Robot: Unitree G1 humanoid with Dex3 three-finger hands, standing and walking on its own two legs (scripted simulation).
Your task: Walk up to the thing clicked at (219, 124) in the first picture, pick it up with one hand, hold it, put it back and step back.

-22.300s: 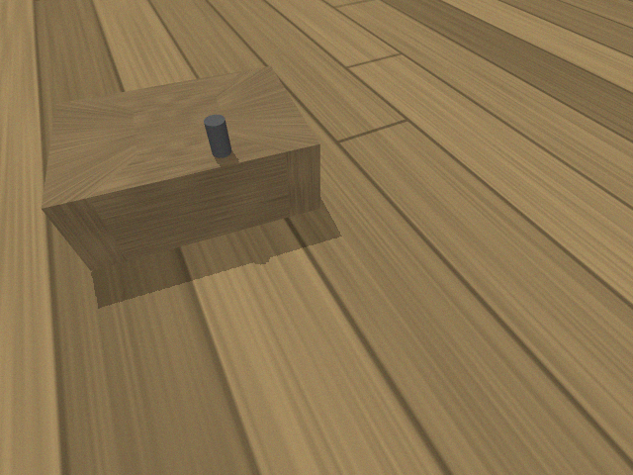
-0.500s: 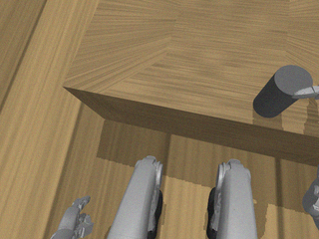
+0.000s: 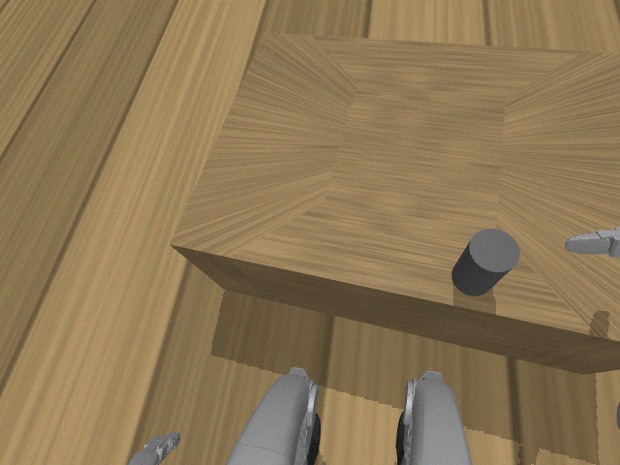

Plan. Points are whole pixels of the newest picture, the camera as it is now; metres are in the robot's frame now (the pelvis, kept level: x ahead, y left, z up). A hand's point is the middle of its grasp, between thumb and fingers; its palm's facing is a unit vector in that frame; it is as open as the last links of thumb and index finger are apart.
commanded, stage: home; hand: right
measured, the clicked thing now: (482, 264) +0.44 -0.21 -0.21
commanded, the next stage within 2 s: none
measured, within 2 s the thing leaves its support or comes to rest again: neither
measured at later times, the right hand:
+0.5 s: hand (594, 356) +0.26 -0.24 +0.01, palm faces +0.24 +0.92 -0.31, open 17.2 cm
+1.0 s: hand (539, 428) +0.19 -0.18 +0.03, palm faces +0.22 +0.94 -0.26, open 17.4 cm
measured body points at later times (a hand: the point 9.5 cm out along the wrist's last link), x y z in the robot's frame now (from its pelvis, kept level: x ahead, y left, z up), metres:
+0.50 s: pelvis +0.04 -0.02 +0.09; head +0.08 -0.03 +0.54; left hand +0.18 +0.22 -0.01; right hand +0.25 -0.29 +0.03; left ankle +0.03 +0.13 -0.61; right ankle +0.06 -0.13 -0.61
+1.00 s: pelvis +0.04 +0.02 +0.09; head +0.05 +0.02 +0.54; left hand +0.22 +0.25 +0.01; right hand +0.18 -0.22 +0.05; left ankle +0.03 +0.14 -0.61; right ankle +0.06 -0.13 -0.61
